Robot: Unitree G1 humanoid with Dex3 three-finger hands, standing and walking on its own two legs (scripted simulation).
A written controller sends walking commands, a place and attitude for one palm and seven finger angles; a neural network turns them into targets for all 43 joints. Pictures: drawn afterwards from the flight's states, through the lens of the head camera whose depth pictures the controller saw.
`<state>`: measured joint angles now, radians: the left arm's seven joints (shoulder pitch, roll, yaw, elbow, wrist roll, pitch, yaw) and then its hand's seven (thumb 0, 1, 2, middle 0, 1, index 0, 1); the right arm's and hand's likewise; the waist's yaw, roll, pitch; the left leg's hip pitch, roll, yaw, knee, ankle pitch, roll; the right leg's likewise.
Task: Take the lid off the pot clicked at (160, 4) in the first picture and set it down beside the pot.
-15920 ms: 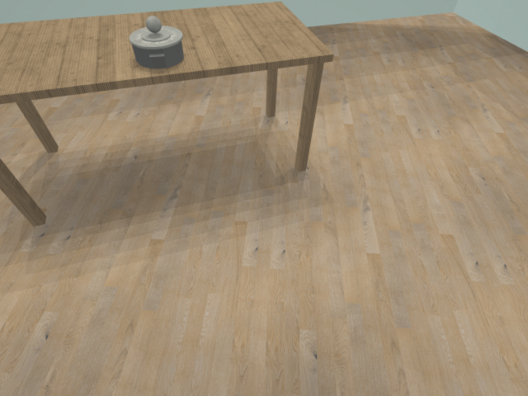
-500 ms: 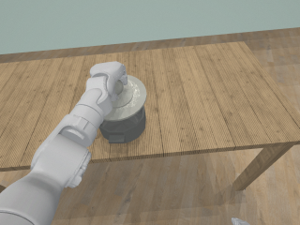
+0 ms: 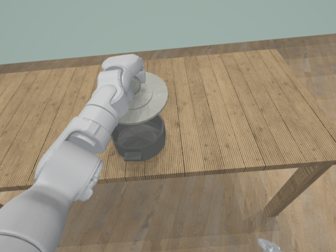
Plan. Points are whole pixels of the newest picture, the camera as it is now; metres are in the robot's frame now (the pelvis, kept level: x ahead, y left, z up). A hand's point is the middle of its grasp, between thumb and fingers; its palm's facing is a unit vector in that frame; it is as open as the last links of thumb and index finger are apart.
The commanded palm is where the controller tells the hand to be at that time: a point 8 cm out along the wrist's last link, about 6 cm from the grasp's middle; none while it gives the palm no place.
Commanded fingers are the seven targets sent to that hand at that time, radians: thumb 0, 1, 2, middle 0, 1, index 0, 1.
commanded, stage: lift the lid straight up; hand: left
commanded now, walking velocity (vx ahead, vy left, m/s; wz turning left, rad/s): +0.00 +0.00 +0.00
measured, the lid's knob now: (130, 84) +0.50 +0.08 +0.14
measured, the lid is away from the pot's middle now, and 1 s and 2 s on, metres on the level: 0.02 0.05 0.18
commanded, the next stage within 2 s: move the lid sideways beside the pot in 0.42 s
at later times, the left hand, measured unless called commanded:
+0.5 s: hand (124, 82) +0.48 +0.09 +0.17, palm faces -0.27 -0.05 -0.96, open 8.1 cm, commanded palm +0.47 +0.09 +0.24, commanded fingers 0.00 0.66 0.96 -0.77 -1.04 -0.76 -1.03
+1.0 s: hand (101, 84) +0.48 +0.15 +0.17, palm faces -0.28 -0.05 -0.96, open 8.1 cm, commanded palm +0.47 +0.15 +0.24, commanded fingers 0.00 0.66 0.96 -0.77 -1.04 -0.76 -1.03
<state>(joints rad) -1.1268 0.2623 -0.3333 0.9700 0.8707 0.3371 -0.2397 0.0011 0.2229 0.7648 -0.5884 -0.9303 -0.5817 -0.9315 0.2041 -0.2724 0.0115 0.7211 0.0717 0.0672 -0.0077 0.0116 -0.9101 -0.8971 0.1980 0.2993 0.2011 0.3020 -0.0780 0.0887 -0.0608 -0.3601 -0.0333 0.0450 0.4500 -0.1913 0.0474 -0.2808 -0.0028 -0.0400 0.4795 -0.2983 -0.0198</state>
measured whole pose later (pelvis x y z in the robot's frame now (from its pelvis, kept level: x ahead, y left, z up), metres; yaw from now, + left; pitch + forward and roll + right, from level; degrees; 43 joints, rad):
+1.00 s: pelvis +0.00 +0.01 +0.00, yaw +0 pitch +6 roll +0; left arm -1.13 0.39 -0.29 0.93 0.91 0.28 -0.36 0.00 0.22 0.76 -0.59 -0.93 -0.58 -0.93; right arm 0.22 -0.28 0.01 0.69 0.07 0.06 -0.02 0.01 -0.91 -0.90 0.20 0.30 0.20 0.30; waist -0.07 0.07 -0.05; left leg -0.35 -0.04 0.04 0.44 -0.19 0.06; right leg -0.26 -0.01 -0.04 0.45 -0.29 -0.01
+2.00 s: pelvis +0.00 +0.03 +0.00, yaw +0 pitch +7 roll -1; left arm -1.10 0.65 -0.16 0.97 0.94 0.08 -0.44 0.00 0.23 0.76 -0.59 -0.93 -0.58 -0.94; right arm 0.24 -0.29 0.01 0.68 0.08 0.11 -0.03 0.01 -0.91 -0.90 0.20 0.30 0.20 0.30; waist -0.08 0.05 -0.02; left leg -0.40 -0.05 0.04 0.45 -0.18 0.08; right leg -0.28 -0.01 -0.05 0.41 -0.25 0.01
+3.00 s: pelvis -0.01 +0.04 +0.00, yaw +0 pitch +9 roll -2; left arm -1.09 0.72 -0.11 0.99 0.97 -0.03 -0.44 0.00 0.23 0.76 -0.58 -0.93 -0.57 -0.94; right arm 0.26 -0.29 0.01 0.67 0.07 0.14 -0.03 0.01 -0.91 -0.90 0.20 0.30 0.20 0.30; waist -0.09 0.05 -0.03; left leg -0.46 -0.05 0.04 0.48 -0.19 0.10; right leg -0.33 -0.02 -0.04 0.41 -0.24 0.01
